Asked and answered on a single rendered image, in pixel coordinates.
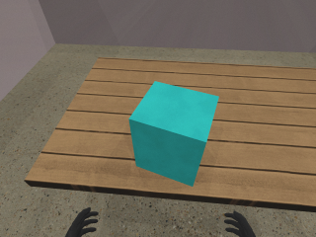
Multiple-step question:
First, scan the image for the carton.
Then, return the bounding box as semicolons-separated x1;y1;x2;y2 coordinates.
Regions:
128;81;219;187

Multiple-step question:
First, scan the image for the left robot hand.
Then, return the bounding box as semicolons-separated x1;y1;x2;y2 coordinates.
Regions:
65;207;99;237

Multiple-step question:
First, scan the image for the right robot hand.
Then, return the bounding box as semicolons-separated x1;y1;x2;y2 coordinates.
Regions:
224;210;256;237

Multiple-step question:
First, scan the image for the table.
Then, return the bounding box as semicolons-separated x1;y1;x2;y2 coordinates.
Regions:
24;57;316;212

